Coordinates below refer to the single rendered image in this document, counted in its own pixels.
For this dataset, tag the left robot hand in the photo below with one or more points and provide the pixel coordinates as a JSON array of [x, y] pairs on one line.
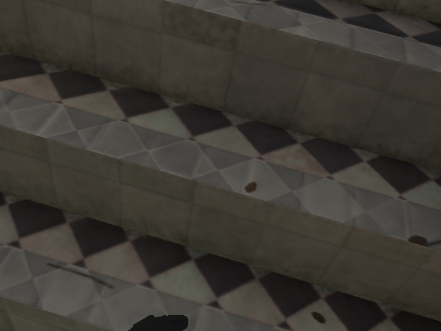
[[163, 323]]

